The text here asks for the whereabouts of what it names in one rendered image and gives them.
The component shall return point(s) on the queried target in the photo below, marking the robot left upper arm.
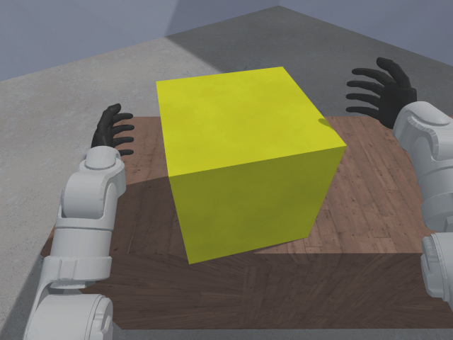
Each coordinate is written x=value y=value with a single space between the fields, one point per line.
x=73 y=317

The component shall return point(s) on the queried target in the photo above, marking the robot right upper arm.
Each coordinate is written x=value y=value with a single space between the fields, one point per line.
x=437 y=266

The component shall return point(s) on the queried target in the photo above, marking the robot right forearm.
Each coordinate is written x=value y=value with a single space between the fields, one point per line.
x=426 y=133

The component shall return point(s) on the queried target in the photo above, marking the robot left forearm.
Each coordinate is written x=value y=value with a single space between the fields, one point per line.
x=86 y=216

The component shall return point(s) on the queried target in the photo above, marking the pedestal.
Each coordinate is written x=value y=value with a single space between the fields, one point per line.
x=359 y=268

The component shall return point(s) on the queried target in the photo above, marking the robot left hand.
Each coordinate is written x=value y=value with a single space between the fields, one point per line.
x=105 y=131

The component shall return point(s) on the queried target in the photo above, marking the carton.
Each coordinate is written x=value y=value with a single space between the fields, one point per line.
x=249 y=158

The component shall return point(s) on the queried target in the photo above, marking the robot right hand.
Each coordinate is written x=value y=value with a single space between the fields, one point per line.
x=394 y=95

